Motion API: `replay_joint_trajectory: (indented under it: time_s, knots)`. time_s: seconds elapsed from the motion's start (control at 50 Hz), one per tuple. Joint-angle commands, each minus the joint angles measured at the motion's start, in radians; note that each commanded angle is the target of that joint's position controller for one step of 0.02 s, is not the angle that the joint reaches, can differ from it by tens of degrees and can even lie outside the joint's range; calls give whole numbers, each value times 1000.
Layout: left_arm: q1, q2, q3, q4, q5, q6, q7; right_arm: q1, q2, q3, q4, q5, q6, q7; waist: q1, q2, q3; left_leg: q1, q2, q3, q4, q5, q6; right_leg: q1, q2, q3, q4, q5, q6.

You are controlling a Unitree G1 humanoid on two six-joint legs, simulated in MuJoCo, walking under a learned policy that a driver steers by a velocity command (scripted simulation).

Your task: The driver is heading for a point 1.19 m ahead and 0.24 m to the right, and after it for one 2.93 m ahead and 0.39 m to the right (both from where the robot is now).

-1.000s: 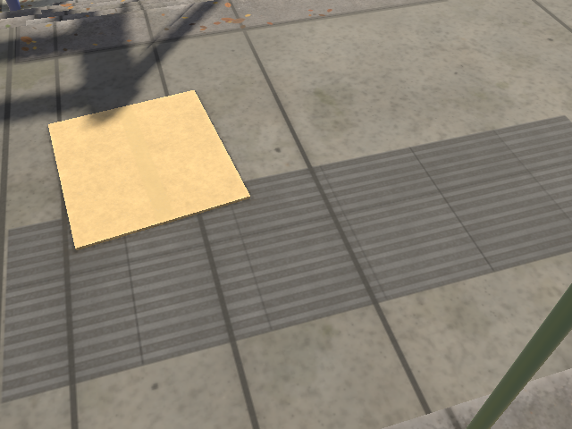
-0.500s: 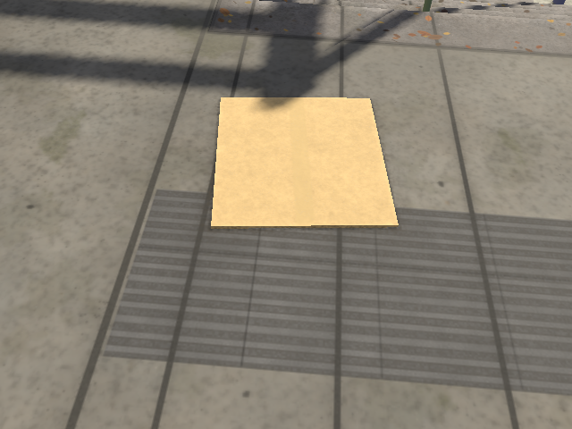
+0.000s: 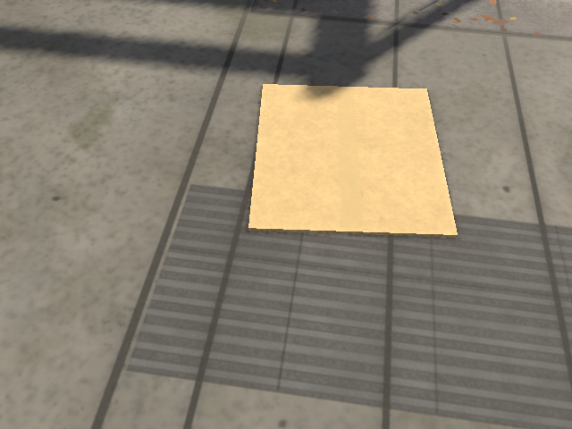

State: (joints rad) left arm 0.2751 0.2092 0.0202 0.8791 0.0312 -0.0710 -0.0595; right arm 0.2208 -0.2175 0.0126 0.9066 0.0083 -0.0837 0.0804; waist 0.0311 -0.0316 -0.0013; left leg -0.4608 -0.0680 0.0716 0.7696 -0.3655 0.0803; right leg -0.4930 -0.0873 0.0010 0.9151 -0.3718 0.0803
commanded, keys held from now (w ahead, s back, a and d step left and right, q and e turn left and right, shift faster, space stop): e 0.04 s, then w+e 0.46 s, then w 0.08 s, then w+q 0.42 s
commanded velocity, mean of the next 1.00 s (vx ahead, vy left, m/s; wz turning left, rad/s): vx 0.36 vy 0.00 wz -0.20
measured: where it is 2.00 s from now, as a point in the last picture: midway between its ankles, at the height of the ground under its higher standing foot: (371, 283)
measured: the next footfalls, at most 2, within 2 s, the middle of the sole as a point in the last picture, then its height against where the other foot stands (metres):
left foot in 0.74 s outside the picture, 0.14 m lower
right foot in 1.14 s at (446, 405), level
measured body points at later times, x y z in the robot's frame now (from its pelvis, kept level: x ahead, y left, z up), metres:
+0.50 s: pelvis +0.12 -0.11 +0.01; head +0.12 -0.11 +0.46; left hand +0.19 +0.10 -0.13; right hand +0.22 -0.37 -0.10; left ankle +0.28 +0.02 -0.67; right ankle +0.02 -0.16 -0.71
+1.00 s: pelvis +0.39 -0.17 -0.11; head +0.41 -0.17 +0.34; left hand +0.62 +0.03 -0.20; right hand +0.35 -0.42 -0.25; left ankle +0.42 -0.07 -0.85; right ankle +0.49 -0.36 -0.78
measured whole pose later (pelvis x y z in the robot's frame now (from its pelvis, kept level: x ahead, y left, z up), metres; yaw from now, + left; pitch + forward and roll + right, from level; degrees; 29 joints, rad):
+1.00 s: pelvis +0.39 -0.17 -0.11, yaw -11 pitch +3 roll +2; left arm 0.10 0.23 0.05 0.74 0.01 -0.10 0.04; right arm 0.35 -0.21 -0.05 0.91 0.01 -0.04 -0.02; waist -0.04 -0.03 -0.01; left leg -0.29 -0.12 -0.11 0.44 -0.20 0.06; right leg -0.75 -0.08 0.09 0.88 -0.09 0.05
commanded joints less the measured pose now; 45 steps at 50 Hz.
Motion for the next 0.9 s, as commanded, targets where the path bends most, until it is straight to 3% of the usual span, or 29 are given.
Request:
replay_joint_trajectory:
  time_s: [0.02,0.04,0.06,0.08,0.12,0.18,0.22,0.24,0.26,0.28,0.3,0.32,0.36,0.4,0.46,0.48,0.5,0.54,0.6,0.62,0.64,0.7,0.74,0.76,0.78,0.8,0.82,0.86,0.9]
  knots:
    - [-242,154,32,-157,12,-7,72,234,-255,-91,-65,-3,4,-72,-190,106,-174,464,364,-452,-256,402,249,-185,19,16,-108,231,-71]
    - [-198,97,20,-143,14,-4,85,233,-221,-87,-72,-21,8,-100,-181,167,-128,496,461,-554,-321,389,330,-282,35,16,-84,91,-65]
    - [-156,89,17,-122,23,-3,97,261,-204,-90,-78,-41,8,-126,-205,176,-92,488,519,-599,-381,246,362,-331,31,23,8,-65,-65]
    - [-109,89,16,-96,41,-6,103,271,-183,-88,-77,-48,1,-141,-206,154,-56,444,536,-607,-428,33,353,-356,12,43,98,-146,-76]
    - [-40,62,3,-58,75,-18,88,199,-127,-72,-86,-37,-11,-142,-154,92,-20,338,437,-446,-478,-298,242,-239,-2,-6,1,-106,-95]
    - [-22,46,4,-49,48,-41,27,-17,-185,-86,-146,-52,-23,-129,-69,93,17,86,329,-175,-473,-305,144,113,64,-138,-88,-9,-131]
    - [16,93,29,-33,27,-63,-6,-103,-225,-100,-166,-62,-21,-115,-24,87,19,42,320,-103,-397,-302,128,269,100,-164,-222,93,-164]
    - [79,115,47,-13,30,-81,-7,-122,-229,-103,-161,-72,-16,-105,13,47,8,14,303,-60,-265,-285,125,380,122,-163,-321,140,-176]
    - [167,146,68,8,64,-99,6,-116,-179,-93,-154,-101,-18,-92,59,-45,-6,-69,231,8,12,-205,101,498,93,-47,-395,139,-202]
    - [313,275,90,17,73,-116,37,-123,-76,-68,-196,-118,-24,-70,81,-164,-65,-309,75,-12,386,-300,14,677,-143,427,-505,389,-370]
    - [397,284,85,8,64,-116,18,-134,-24,-42,-246,-78,-42,-53,117,-104,-76,-517,-2,-239,349,-305,7,789,-272,696,-615,246,-508]
    - [282,213,78,9,49,-108,-1,-185,-77,-55,-228,-50,-41,-55,93,-60,94,-659,63,-254,424,-226,-14,703,-278,683,-624,-7,-489]
    - [137,98,39,-26,14,-80,-24,-137,-141,-71,-168,-95,-34,-80,26,27,40,-562,113,-187,485,-96,-49,533,-158,496,-560,-78,-435]
    - [41,26,6,-50,56,-53,-11,-96,-63,-25,-140,-133,-20,-69,-30,17,65,-403,163,-197,366,188,-38,285,-80,341,-514,66,-381]
    - [68,60,-1,-46,62,-72,19,-131,-93,-9,-133,-122,-10,-42,9,-16,2,-373,167,-197,168,539,-87,235,-37,305,-449,145,-390]
    - [86,69,0,-37,53,-77,20,-151,-106,-7,-138,-110,-14,-44,31,37,-24,-288,151,-170,3,694,-103,169,9,248,-377,100,-372]
    - [136,95,-1,-13,48,-72,13,-170,-67,2,-146,-109,-12,-49,38,4,-14,-164,141,-122,-47,735,-104,66,35,233,-360,63,-369]
    - [169,102,-7,12,57,-60,-3,-196,-66,7,-168,-112,-3,-46,32,-14,38,-46,124,-77,-92,700,-97,-74,26,279,-329,-51,-378]
    - [241,89,-10,50,40,-66,-4,-256,-86,10,-187,-118,14,-38,71,-14,92,-167,125,-99,-194,616,-101,111,9,394,-225,-114,-397]
    - [214,120,31,42,-125,-23,79,-407,-124,-32,-258,66,-19,-46,101,59,169,-241,92,-151,-314,605,-85,170,21,404,-173,172,-313]
    - [234,134,31,61,-110,1,109,-434,-88,-18,-270,82,-29,-35,114,27,150,-272,82,-131,-372,632,-88,260,12,384,-123,248,-289]
    - [266,93,43,82,-59,28,118,-355,-40,-23,-241,32,-33,-11,111,-66,63,-152,89,-100,-431,601,-20,345,19,340,37,432,-266]
    - [202,57,41,82,-27,1,76,76,-102,-71,-83,23,-12,-28,-84,7,-117,426,94,-91,-353,718,67,81,77,229,394,543,-240]
    - [250,-5,25,78,-34,-32,53,320,-164,-88,-7,11,7,-36,-157,154,-268,894,264,-263,-112,953,199,-306,155,134,843,45,-162]
    - [318,27,6,51,-71,-57,49,383,-206,-99,23,34,22,-33,-162,296,-432,1110,416,-545,-107,727,343,-539,179,118,1184,-470,-102]
    - [187,74,10,-44,-111,-77,49,366,-252,-123,26,49,29,-51,-183,323,-394,1114,470,-781,-318,71,382,-755,111,103,1080,-307,-88]
    - [28,116,21,-83,-112,-72,70,218,-162,-103,-36,18,38,-82,-174,152,-265,920,441,-798,-447,-130,303,-749,45,103,872,-122,-95]
    - [-53,129,39,-111,-56,-50,107,16,-122,-80,-94,-17,19,-87,-60,-66,-92,462,379,-760,-519,-75,248,-566,7,112,648,76,-95]
    - [-39,95,45,-139,-20,-35,118,-66,-130,-80,-105,-18,6,-86,26,16,40,92,269,-581,-546,74,230,-377,-36,122,375,131,-66]
Keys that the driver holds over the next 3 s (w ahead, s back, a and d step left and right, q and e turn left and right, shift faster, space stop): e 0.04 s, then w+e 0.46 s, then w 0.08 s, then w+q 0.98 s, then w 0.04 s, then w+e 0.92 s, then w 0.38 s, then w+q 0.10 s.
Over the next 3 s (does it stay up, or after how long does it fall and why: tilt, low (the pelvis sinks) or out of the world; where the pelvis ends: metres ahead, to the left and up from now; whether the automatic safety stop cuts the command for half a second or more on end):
stays up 1.44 -0.20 -0.09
